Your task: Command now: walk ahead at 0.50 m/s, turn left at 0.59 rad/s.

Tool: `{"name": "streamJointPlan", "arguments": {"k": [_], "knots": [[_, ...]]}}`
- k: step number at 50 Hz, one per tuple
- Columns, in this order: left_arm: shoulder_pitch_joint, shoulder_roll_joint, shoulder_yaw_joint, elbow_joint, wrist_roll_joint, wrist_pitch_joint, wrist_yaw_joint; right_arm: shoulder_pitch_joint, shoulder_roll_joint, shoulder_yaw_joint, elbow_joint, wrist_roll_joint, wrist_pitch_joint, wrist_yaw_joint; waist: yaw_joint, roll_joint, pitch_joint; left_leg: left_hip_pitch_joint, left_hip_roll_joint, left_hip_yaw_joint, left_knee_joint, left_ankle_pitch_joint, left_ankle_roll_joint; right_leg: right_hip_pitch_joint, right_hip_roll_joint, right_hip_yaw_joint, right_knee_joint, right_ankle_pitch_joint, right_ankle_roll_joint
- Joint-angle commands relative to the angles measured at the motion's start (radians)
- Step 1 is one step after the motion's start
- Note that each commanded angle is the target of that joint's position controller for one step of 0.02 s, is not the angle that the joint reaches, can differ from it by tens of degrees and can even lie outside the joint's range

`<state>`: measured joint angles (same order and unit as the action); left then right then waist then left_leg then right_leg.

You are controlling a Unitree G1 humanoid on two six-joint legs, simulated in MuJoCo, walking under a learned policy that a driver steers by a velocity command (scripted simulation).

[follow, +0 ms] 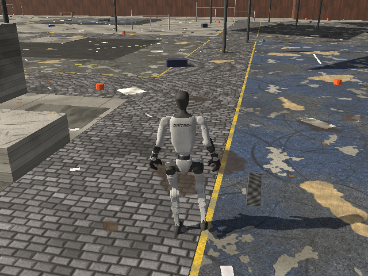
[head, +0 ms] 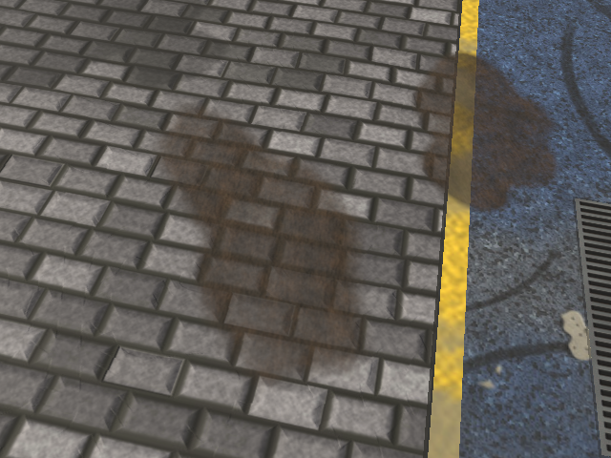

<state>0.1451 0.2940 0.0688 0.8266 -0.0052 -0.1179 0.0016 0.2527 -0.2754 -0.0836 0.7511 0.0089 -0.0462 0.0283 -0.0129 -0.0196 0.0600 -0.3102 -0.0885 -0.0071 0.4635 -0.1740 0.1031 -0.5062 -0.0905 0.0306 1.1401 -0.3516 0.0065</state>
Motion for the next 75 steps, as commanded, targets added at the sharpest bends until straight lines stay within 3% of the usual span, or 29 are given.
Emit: {"name": "streamJointPlan", "arguments": {"k": [1, 8, 13, 16, 18, 19, 20, 21, 22, 23, 25, 29, 34, 38, 41, 42, 43, 44, 46, 49, 63, 65, 67, 68, 69, 70, 71, 73, 75], "knots": [[0.019, 0.099, 0.029, -0.064, 0.019, 0.009, 0.004, -0.025, -0.145, -0.033, -0.084, 0.0, -0.027, -0.019, 0.034, 0.051, -0.109, 0.131, 0.261, -0.323, -0.246, 0.238, 0.199, -0.113, -0.032, 0.032, -0.11, 0.098, 0.025], [-0.168, 0.038, -0.006, -0.106, -0.001, 0.007, -0.024, 0.083, -0.14, -0.023, -0.022, -0.001, -0.035, -0.039, -0.06, 0.099, -0.035, 0.123, 0.215, -0.154, -0.284, 0.165, 0.111, -0.06, 0.011, -0.022, -0.532, 0.548, 0.022], [-0.251, 0.061, -0.011, -0.152, -0.012, 0.0, -0.053, 0.148, -0.156, -0.025, 0.031, -0.006, -0.027, -0.039, -0.09, 0.077, 0.016, 0.372, 0.312, -0.154, -0.229, 0.273, 0.1, -0.218, 0.023, -0.023, -0.607, 0.415, -0.046], [-0.188, 0.078, -0.005, -0.151, -0.014, -0.001, -0.071, 0.121, -0.174, -0.028, 0.031, -0.009, -0.013, -0.049, -0.045, 0.101, -0.035, 0.436, 0.319, -0.096, -0.125, 0.618, 0.066, -0.118, 0.079, -0.064, -0.62, 0.282, -0.094], [0.017, 0.138, 0.028, -0.102, -0.008, 0.006, -0.063, 0.08, -0.186, -0.025, 0.016, -0.011, -0.002, -0.056, 0.07, 0.102, -0.174, 0.4, 0.266, -0.023, 0.133, 0.932, 0.024, 0.181, 0.154, -0.113, -0.639, 0.298, -0.142], [0.173, 0.19, 0.045, -0.078, -0.002, 0.012, -0.054, 0.073, -0.171, -0.015, -0.006, -0.021, -0.004, -0.062, 0.135, 0.045, -0.281, 0.207, 0.237, 0.002, 0.387, 0.738, -0.012, 0.467, 0.038, 0.055, -0.616, 0.359, -0.201], [0.256, 0.271, 0.067, -0.071, -0.002, 0.016, -0.053, 0.187, -0.071, 0.015, -0.029, -0.029, -0.027, -0.048, 0.084, -0.2, -0.401, -0.218, 0.043, 0.019, 0.796, 0.059, -0.104, 0.839, -0.2, 0.557, -0.67, 0.224, -0.391], [0.274, 0.192, 0.046, -0.058, -0.022, 0.022, -0.052, 0.145, -0.104, 0.018, -0.026, -0.02, -0.056, -0.035, 0.116, -0.184, -0.433, -0.388, 0.013, -0.109, 0.896, -0.357, -0.1, 0.925, -0.231, 0.763, -0.807, 0.087, -0.397], [0.215, 0.159, 0.036, -0.074, -0.021, 0.029, -0.044, 0.048, -0.149, 0.007, -0.061, 0.016, -0.077, -0.02, 0.121, -0.125, -0.282, -0.483, 0.075, -0.134, 0.913, -0.301, -0.086, 0.82, -0.21, 0.641, -0.832, 0.02, -0.349], [0.156, 0.145, 0.031, -0.096, -0.012, 0.033, -0.039, -0.016, -0.148, 0.012, -0.077, 0.018, -0.09, -0.019, 0.102, -0.022, -0.187, -0.472, 0.117, -0.115, 0.85, -0.229, -0.076, 0.665, -0.174, 0.536, -0.853, 0.061, -0.32], [0.085, 0.111, 0.016, -0.121, 0.004, 0.035, -0.033, -0.033, -0.145, 0.001, -0.086, -0.018, -0.087, -0.027, 0.032, 0.025, -0.091, -0.37, 0.17, -0.099, 0.694, -0.162, -0.089, 0.428, -0.111, 0.411, -0.899, 0.24, -0.299], [0.085, 0.142, 0.027, -0.136, -0.004, 0.035, -0.015, -0.027, -0.101, 0.009, -0.104, -0.028, -0.055, -0.04, -0.002, -0.03, -0.076, -0.302, 0.176, -0.057, 0.503, -0.088, -0.149, 0.268, -0.056, 0.29, -0.936, 0.42, -0.306], [0.171, 0.161, 0.038, -0.116, -0.021, 0.056, 0.007, -0.213, -0.06, 0.028, -0.149, -0.018, -0.065, -0.032, 0.074, -0.051, -0.07, -0.18, 0.102, -0.037, 0.147, 0.252, -0.175, 0.209, 0.02, 0.218, -0.901, 0.359, -0.227], [0.225, 0.151, 0.038, -0.107, -0.026, 0.075, 0.014, -0.268, -0.101, 0.013, -0.171, -0.001, -0.08, -0.016, 0.082, -0.072, -0.075, -0.153, 0.079, -0.076, 0.027, 0.201, -0.157, 0.326, -0.023, 0.336, -0.807, 0.271, -0.204], [0.194, 0.135, 0.035, -0.125, -0.019, 0.081, 0.014, -0.148, -0.143, -0.011, -0.145, 0.001, -0.094, -0.017, 0.002, -0.103, -0.111, 0.023, 0.086, -0.063, -0.047, 0.126, -0.096, 0.345, -0.012, 0.38, -0.679, 0.309, -0.161], [0.183, 0.088, 0.019, -0.141, -0.011, 0.076, 0.01, -0.031, -0.181, -0.026, -0.133, -0.016, -0.099, -0.025, -0.058, -0.07, -0.212, 0.233, 0.181, -0.132, -0.022, 0.111, -0.042, 0.277, 0.037, 0.328, -0.5, 0.296, -0.128], [0.266, 0.02, -0.002, -0.166, -0.013, 0.067, 0.009, 0.102, -0.265, -0.047, -0.119, -0.038, -0.094, -0.033, -0.066, 0.126, -0.37, 0.595, 0.404, -0.437, -0.022, 0.026, 0.08, 0.006, 0.161, 0.191, -0.171, 0.058, -0.06], [0.32, 0.044, -0.009, -0.184, -0.028, 0.06, 0.009, 0.158, -0.258, -0.051, -0.085, -0.017, -0.077, -0.024, -0.05, 0.362, -0.424, 0.69, 0.534, -0.779, -0.112, -0.207, 0.167, -0.221, 0.16, 0.13, 0.049, -0.26, -0.035], [0.182, 0.154, 0.02, -0.183, -0.026, 0.07, 0.008, 0.068, -0.137, -0.017, -0.107, -0.011, -0.062, -0.029, -0.076, 0.137, -0.179, 0.462, 0.452, -0.548, -0.156, -0.283, 0.093, -0.305, 0.067, 0.113, 0.158, -0.109, -0.019], [0.137, 0.111, 0.024, -0.206, -0.021, 0.084, -0.004, -0.023, -0.093, 0.002, -0.092, -0.023, -0.059, -0.03, -0.013, 0.138, -0.05, 0.208, 0.351, -0.291, -0.24, -0.046, 0.066, -0.215, -0.008, 0.086, 0.059, 0.015, -0.009], [-0.138, 0.044, 0.0, -0.309, -0.02, 0.082, -0.062, 0.048, -0.21, -0.036, 0.022, 0.011, -0.035, -0.035, -0.066, 0.082, 0.016, 0.345, 0.367, 0.123, -0.255, 0.339, 0.029, -0.159, 0.017, -0.059, -0.481, 0.299, -0.047], [-0.102, 0.076, 0.017, -0.315, -0.014, 0.086, -0.064, 0.043, -0.241, -0.046, 0.024, 0.021, -0.022, -0.041, -0.025, 0.112, -0.026, 0.388, 0.369, 0.163, -0.135, 0.658, 0.008, -0.06, 0.075, -0.112, -0.504, 0.191, -0.089], [0.137, 0.149, 0.063, -0.26, -0.014, 0.094, -0.052, 0.04, -0.238, -0.042, 0.024, 0.027, -0.01, -0.048, 0.116, 0.098, -0.162, 0.304, 0.33, 0.213, 0.191, 0.833, -0.031, 0.295, 0.158, -0.141, -0.586, 0.225, -0.154], [0.3, 0.22, 0.091, -0.224, -0.016, 0.103, -0.031, 0.064, -0.185, -0.018, 0.012, 0.0, -0.017, -0.049, 0.181, -0.006, -0.26, 0.052, 0.294, 0.213, 0.489, 0.508, -0.07, 0.618, 0.043, 0.052, -0.592, 0.253, -0.21], [0.252, 0.325, 0.093, -0.236, -0.019, 0.092, -0.025, 0.165, -0.046, 0.03, -0.043, -0.032, -0.043, -0.032, 0.042, -0.257, -0.359, -0.367, 0.092, 0.115, 0.832, -0.411, -0.125, 0.899, -0.226, 0.638, -0.699, 0.099, -0.394], [0.303, 0.23, 0.069, -0.247, -0.016, 0.08, -0.03, 0.075, -0.149, 0.014, -0.031, 0.009, -0.074, -0.017, 0.137, -0.131, -0.466, -0.449, 0.102, -0.076, 0.925, -0.407, -0.115, 0.92, -0.271, 0.773, -0.818, -0.009, -0.407], [0.27, 0.189, 0.055, -0.227, -0.007, 0.068, -0.033, -0.016, -0.182, 0.003, -0.059, 0.043, -0.085, -0.012, 0.142, -0.1, -0.306, -0.522, 0.143, -0.065, 0.914, -0.32, -0.101, 0.817, -0.238, 0.61, -0.826, 0.062, -0.358], [0.14, 0.132, 0.034, -0.232, -0.003, 0.06, -0.031, -0.049, -0.166, 0.007, -0.05, 0.006, -0.088, -0.024, 0.063, -0.014, -0.157, -0.43, 0.219, -0.051, 0.759, -0.183, -0.097, 0.529, -0.157, 0.385, -0.837, 0.277, -0.294], [0.088, 0.1, 0.02, -0.24, 0.012, 0.052, -0.029, 0.004, -0.158, 0.003, -0.031, 0.0, -0.063, -0.022, 0.005, -0.039, -0.135, -0.318, 0.242, -0.057, 0.696, -0.13, -0.108, 0.388, -0.122, 0.3, -0.89, 0.402, -0.29]]}}
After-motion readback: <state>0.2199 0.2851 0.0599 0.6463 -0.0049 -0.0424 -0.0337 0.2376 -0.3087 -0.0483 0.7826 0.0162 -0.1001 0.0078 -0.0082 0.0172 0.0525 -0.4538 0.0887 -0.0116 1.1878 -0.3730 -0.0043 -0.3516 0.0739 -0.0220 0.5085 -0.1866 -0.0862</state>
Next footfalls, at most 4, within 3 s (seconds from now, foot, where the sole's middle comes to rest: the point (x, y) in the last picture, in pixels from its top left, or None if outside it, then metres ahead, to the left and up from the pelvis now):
0.38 right None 0.41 -0.14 -0.77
0.84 left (291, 345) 0.70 0.03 -0.77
1.36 right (437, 297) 0.84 -0.34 -0.77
1.88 left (423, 184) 1.22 -0.35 -0.77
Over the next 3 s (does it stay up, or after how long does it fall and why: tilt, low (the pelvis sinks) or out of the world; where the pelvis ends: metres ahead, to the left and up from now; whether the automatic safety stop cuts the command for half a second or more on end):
stays up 1.51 -0.70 -0.02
